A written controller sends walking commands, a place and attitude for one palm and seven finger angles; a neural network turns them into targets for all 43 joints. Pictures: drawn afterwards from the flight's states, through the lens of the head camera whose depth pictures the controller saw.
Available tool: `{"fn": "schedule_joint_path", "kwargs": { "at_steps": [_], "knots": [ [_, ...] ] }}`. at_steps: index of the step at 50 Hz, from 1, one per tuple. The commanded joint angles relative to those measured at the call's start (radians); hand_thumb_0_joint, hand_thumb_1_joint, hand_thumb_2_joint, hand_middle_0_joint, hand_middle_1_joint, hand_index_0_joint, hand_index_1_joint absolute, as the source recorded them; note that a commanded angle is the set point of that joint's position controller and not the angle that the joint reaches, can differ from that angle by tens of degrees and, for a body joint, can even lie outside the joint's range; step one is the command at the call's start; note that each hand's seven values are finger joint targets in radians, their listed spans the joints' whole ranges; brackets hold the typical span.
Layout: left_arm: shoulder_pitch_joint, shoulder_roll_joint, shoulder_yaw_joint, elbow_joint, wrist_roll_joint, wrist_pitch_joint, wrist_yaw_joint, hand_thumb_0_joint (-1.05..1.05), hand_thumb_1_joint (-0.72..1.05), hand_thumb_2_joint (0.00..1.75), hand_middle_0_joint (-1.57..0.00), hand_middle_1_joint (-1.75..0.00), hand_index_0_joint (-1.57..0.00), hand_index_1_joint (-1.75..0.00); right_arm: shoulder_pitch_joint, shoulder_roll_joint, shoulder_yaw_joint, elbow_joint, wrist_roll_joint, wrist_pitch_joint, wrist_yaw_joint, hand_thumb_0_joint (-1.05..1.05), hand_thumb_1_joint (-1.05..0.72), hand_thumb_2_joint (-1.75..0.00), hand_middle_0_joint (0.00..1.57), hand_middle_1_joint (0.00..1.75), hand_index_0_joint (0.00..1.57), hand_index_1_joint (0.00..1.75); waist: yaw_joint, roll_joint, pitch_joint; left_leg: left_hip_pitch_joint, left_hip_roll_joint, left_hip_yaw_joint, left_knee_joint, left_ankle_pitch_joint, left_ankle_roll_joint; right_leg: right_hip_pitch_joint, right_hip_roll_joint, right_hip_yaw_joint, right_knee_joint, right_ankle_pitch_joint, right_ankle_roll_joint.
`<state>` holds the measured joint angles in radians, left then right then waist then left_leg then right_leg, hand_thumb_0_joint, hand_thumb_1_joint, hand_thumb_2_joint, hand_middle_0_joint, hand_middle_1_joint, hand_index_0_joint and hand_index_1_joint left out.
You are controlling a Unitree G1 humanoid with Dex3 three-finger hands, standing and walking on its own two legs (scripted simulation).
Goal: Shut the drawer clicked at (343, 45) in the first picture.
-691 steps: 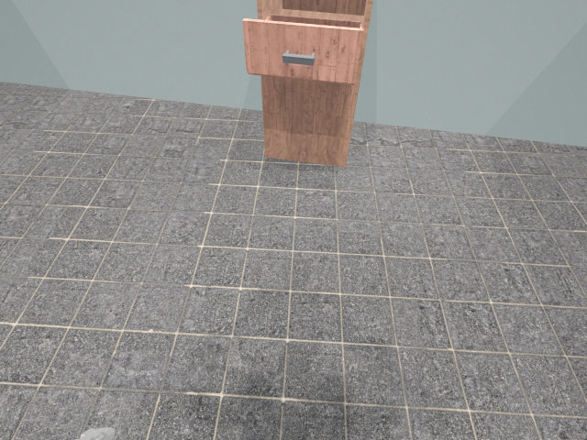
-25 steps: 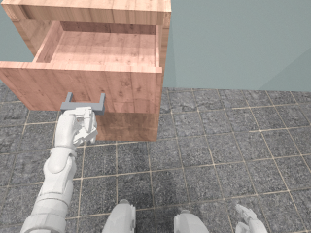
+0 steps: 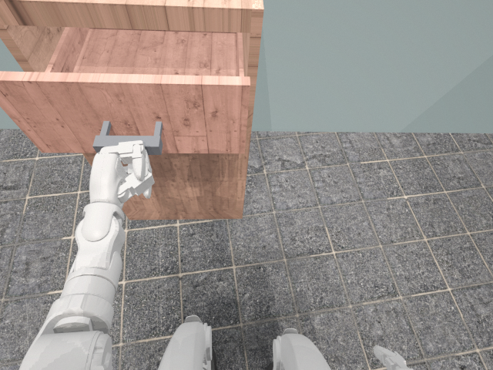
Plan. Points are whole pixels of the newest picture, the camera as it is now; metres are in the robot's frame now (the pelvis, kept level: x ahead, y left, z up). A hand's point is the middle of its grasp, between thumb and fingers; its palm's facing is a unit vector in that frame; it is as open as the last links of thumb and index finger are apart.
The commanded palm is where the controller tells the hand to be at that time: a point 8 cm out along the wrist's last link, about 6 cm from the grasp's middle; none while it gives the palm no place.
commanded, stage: push the drawer shut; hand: left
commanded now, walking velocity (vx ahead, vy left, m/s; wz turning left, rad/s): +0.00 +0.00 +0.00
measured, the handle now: (130, 135) +0.49 +0.20 +0.04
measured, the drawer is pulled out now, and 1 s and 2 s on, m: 0.13 0.00 0.00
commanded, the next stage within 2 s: pull the fist back off the drawer in 1.32 s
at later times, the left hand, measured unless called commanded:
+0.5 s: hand (154, 143) +0.48 +0.16 +0.04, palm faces +0.03 -1.00 -0.04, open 3.1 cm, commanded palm +0.47 +0.20 +0.04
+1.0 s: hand (159, 117) +0.54 +0.16 +0.04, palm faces +0.04 -1.00 -0.04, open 3.2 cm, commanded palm +0.53 +0.19 +0.04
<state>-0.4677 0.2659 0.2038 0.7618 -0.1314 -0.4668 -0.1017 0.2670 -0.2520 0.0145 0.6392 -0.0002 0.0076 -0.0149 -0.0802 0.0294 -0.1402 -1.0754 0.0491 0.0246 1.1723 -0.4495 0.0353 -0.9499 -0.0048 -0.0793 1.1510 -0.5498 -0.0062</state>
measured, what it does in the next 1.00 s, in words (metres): stands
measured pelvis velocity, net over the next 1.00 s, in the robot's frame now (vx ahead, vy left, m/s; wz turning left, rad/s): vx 0.00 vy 0.00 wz -0.03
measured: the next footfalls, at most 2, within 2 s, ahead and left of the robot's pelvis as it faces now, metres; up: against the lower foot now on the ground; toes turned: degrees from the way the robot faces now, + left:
none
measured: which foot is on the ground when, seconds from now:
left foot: down 0.00-1.00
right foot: down 0.00-1.00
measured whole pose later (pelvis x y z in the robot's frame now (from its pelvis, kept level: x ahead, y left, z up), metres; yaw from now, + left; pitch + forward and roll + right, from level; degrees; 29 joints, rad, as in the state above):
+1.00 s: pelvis +0.00 +0.00 -0.02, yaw -2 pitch +27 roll -5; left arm -0.98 0.50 0.38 1.21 -0.02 -0.44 -0.12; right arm 0.36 -0.26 0.04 0.65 -0.04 0.07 0.01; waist -0.20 0.05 -0.13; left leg -1.27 0.08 0.00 1.26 -0.47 0.03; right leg -1.13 0.03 -0.10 1.21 -0.55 -0.02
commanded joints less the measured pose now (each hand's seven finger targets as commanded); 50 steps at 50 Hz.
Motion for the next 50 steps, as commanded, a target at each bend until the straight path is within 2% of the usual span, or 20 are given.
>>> {"fn": "schedule_joint_path", "kwargs": {
  "at_steps": [1, 3, 4, 8, 12, 13, 15, 16, 18, 26, 27, 28, 30, 34, 39, 41, 44, 46, 47, 50],
  "knots": [
    [-0.477, 0.178, 0.044, -0.176, -0.004, -0.078, 0.009, 0.00, 0.90, 0.90, -1.40, -1.60, -1.40, -1.60, 0.079, -0.162, -0.061, -0.085, 0.002, -0.020, -0.010, 0.00, -0.90, -0.90, 0.20, 0.30, 0.20, 0.30, -0.045, 0.060, -0.409, 0.446, -0.018, -0.095, -0.137, 0.197, -0.019, -0.004, 0.034, 0.032, -0.163, 0.208, -0.019],
    [-0.526, 0.211, 0.067, -0.118, -0.001, -0.075, 0.008, 0.00, 0.90, 0.90, -1.40, -1.60, -1.40, -1.60, 0.087, -0.167, -0.058, -0.074, 0.001, -0.013, -0.011, 0.00, -0.90, -0.90, 0.20, 0.30, 0.20, 0.30, -0.060, 0.025, -0.379, 0.404, -0.017, -0.093, -0.130, 0.156, -0.014, -0.009, 0.035, 0.035, -0.170, 0.183, -0.015],
    [-0.559, 0.238, 0.087, -0.112, -0.001, -0.082, 0.006, 0.00, 0.90, 0.90, -1.40, -1.60, -1.40, -1.60, 0.093, -0.168, -0.057, -0.072, -0.001, -0.014, -0.013, 0.00, -0.90, -0.90, 0.20, 0.30, 0.20, 0.30, -0.056, 0.042, -0.388, 0.401, -0.019, -0.093, -0.124, 0.159, -0.012, -0.012, 0.037, 0.039, -0.162, 0.183, -0.017],
    [-0.608, 0.233, 0.082, -0.070, 0.004, -0.091, -0.004, 0.00, 0.90, 0.90, -1.40, -1.60, -1.40, -1.60, 0.103, -0.166, -0.057, -0.069, -0.003, -0.006, -0.009, 0.00, -0.90, -0.90, 0.20, 0.30, 0.20, 0.30, -0.059, 0.079, -0.414, 0.427, -0.018, -0.097, -0.122, 0.168, -0.015, -0.029, 0.037, 0.037, -0.159, 0.184, -0.020],
    [-0.656, 0.246, 0.093, -0.012, 0.008, -0.096, -0.011, 0.00, 0.90, 0.90, -1.40, -1.60, -1.40, -1.60, 0.122, -0.167, -0.057, -0.063, -0.006, 0.002, -0.006, 0.00, -0.90, -0.90, 0.20, 0.30, 0.20, 0.30, -0.071, 0.068, -0.423, 0.409, -0.019, -0.094, -0.107, 0.173, -0.010, -0.034, 0.040, 0.041, -0.158, 0.187, -0.017],
    [-0.674, 0.253, 0.096, -0.006, 0.010, -0.097, -0.012, 0.00, 0.90, 0.90, -1.40, -1.60, -1.40, -1.60, 0.126, -0.169, -0.057, -0.062, -0.007, 0.004, -0.005, 0.00, -0.90, -0.90, 0.20, 0.30, 0.20, 0.30, -0.077, 0.048, -0.429, 0.393, -0.018, -0.093, -0.102, 0.163, -0.007, -0.027, 0.040, 0.044, -0.158, 0.183, -0.015],
    [-0.699, 0.286, 0.116, 0.025, 0.018, -0.098, -0.016, 0.00, 0.90, 0.90, -1.40, -1.60, -1.40, -1.60, 0.139, -0.173, -0.056, -0.057, -0.009, 0.007, -0.005, 0.00, -0.90, -0.90, 0.20, 0.30, 0.20, 0.30, -0.077, 0.067, -0.435, 0.388, -0.018, -0.093, -0.094, 0.174, -0.007, -0.036, 0.042, 0.046, -0.150, 0.189, -0.016],
    [-0.727, 0.272, 0.104, 0.029, 0.016, -0.097, -0.019, 0.00, 0.90, 0.90, -1.40, -1.60, -1.40, -1.60, 0.139, -0.171, -0.055, -0.054, -0.009, 0.008, -0.004, 0.00, -0.90, -0.90, 0.20, 0.30, 0.20, 0.30, -0.090, 0.074, -0.429, 0.388, -0.018, -0.093, -0.093, 0.167, -0.005, -0.047, 0.042, 0.046, -0.153, 0.184, -0.015],
    [-0.746, 0.311, 0.133, 0.059, 0.018, -0.092, -0.019, 0.00, 0.90, 0.90, -1.40, -1.60, -1.40, -1.60, 0.150, -0.176, -0.055, -0.053, -0.011, 0.012, -0.004, 0.00, -0.90, -0.90, 0.20, 0.30, 0.20, 0.30, -0.094, 0.047, -0.426, 0.345, -0.019, -0.087, -0.083, 0.151, -0.001, -0.029, 0.043, 0.052, -0.156, 0.175, -0.012],
    [-0.807, 0.372, 0.172, 0.082, 0.030, -0.086, -0.031, 0.00, 0.90, 0.90, -1.40, -1.60, -1.40, -1.60, 0.192, -0.183, -0.054, -0.047, -0.018, 0.026, 0.002, 0.00, -0.90, -0.90, 0.20, 0.30, 0.20, 0.30, -0.097, 0.108, -0.491, 0.387, -0.010, -0.096, -0.067, 0.224, -0.001, -0.048, 0.051, 0.050, -0.138, 0.220, -0.016],
    [-0.801, 0.358, 0.162, 0.097, 0.031, -0.079, -0.033, 0.00, 0.90, 0.90, -1.40, -1.60, -1.40, -1.60, 0.195, -0.180, -0.053, -0.049, -0.017, 0.029, 0.005, 0.00, -0.90, -0.90, 0.20, 0.30, 0.20, 0.30, -0.100, 0.104, -0.487, 0.381, -0.011, -0.092, -0.065, 0.223, -0.001, -0.046, 0.053, 0.050, -0.141, 0.221, -0.015],
    [-0.823, 0.388, 0.180, 0.097, 0.033, -0.078, -0.031, 0.00, 0.90, 0.90, -1.40, -1.60, -1.40, -1.60, 0.201, -0.183, -0.053, -0.045, -0.018, 0.031, 0.005, 0.00, -0.90, -0.90, 0.20, 0.30, 0.20, 0.30, -0.103, 0.091, -0.480, 0.368, -0.008, -0.094, -0.064, 0.220, 0.000, -0.038, 0.053, 0.050, -0.141, 0.220, -0.014],
    [-0.845, 0.391, 0.176, 0.107, 0.042, -0.078, -0.032, 0.00, 0.90, 0.90, -1.40, -1.60, -1.40, -1.60, 0.211, -0.185, -0.050, -0.043, -0.021, 0.035, 0.008, 0.00, -0.90, -0.90, 0.20, 0.30, 0.20, 0.30, -0.108, 0.120, -0.476, 0.378, -0.007, -0.098, -0.064, 0.225, -0.002, -0.061, 0.055, 0.047, -0.135, 0.218, -0.016],
    [-0.892, 0.405, 0.176, 0.142, 0.054, -0.070, -0.028, 0.00, 0.90, 0.90, -1.40, -1.60, -1.40, -1.60, 0.230, -0.189, -0.050, -0.037, -0.023, 0.041, 0.011, 0.00, -0.90, -0.90, 0.20, 0.30, 0.20, 0.30, -0.129, 0.111, -0.457, 0.364, -0.006, -0.101, -0.055, 0.211, 0.004, -0.083, 0.060, 0.046, -0.136, 0.206, -0.017],
    [-0.952, 0.404, 0.166, 0.159, 0.072, -0.066, -0.021, 0.00, 0.90, 0.90, -1.40, -1.60, -1.40, -1.60, 0.254, -0.192, -0.050, -0.027, -0.033, 0.047, 0.015, 0.00, -0.90, -0.90, 0.20, 0.30, 0.20, 0.30, -0.146, 0.143, -0.481, 0.407, -0.001, -0.117, -0.046, 0.250, 0.001, -0.130, 0.062, 0.035, -0.123, 0.218, -0.019],
    [-0.955, 0.438, 0.194, 0.170, 0.077, -0.062, -0.015, 0.00, 0.90, 0.90, -1.40, -1.60, -1.40, -1.60, 0.259, -0.198, -0.051, -0.026, -0.034, 0.053, 0.016, 0.00, -0.90, -0.90, 0.20, 0.30, 0.20, 0.30, -0.142, 0.139, -0.496, 0.401, 0.001, -0.116, -0.040, 0.252, 0.000, -0.128, 0.062, 0.037, -0.126, 0.218, -0.018],
    [-1.016, 0.425, 0.171, 0.195, 0.086, -0.054, -0.013, 0.00, 0.90, 0.90, -1.40, -1.60, -1.40, -1.60, 0.268, -0.197, -0.045, -0.020, -0.037, 0.053, 0.018, 0.00, -0.90, -0.90, 0.20, 0.30, 0.20, 0.30, -0.169, 0.133, -0.476, 0.378, 0.000, -0.121, -0.034, 0.229, 0.005, -0.148, 0.064, 0.035, -0.122, 0.202, -0.017],
    [-1.032, 0.482, 0.202, 0.208, 0.099, -0.047, -0.009, 0.00, 0.90, 0.90, -1.40, -1.60, -1.40, -1.60, 0.274, -0.203, -0.042, -0.021, -0.039, 0.057, 0.015, 0.00, -0.90, -0.90, 0.20, 0.30, 0.20, 0.30, -0.164, 0.145, -0.491, 0.355, 0.000, -0.117, -0.023, 0.233, 0.005, -0.138, 0.064, 0.039, -0.118, 0.205, -0.017],
    [-1.051, 0.465, 0.186, 0.213, 0.100, -0.040, -0.009, 0.00, 0.90, 0.90, -1.40, -1.60, -1.40, -1.60, 0.277, -0.200, -0.040, -0.020, -0.039, 0.056, 0.016, 0.00, -0.90, -0.90, 0.20, 0.30, 0.20, 0.30, -0.176, 0.147, -0.493, 0.354, 0.000, -0.118, -0.020, 0.237, 0.008, -0.144, 0.065, 0.038, -0.118, 0.208, -0.016],
    [-1.071, 0.485, 0.201, 0.210, 0.107, -0.037, -0.009, 0.00, 0.90, 0.90, -1.40, -1.60, -1.40, -1.60, 0.288, -0.203, -0.040, -0.021, -0.044, 0.059, 0.019, 0.00, -0.90, -0.90, 0.20, 0.30, 0.20, 0.30, -0.171, 0.182, -0.524, 0.386, 0.003, -0.126, -0.015, 0.273, 0.004, -0.159, 0.066, 0.030, -0.107, 0.223, -0.020]
  ]
}}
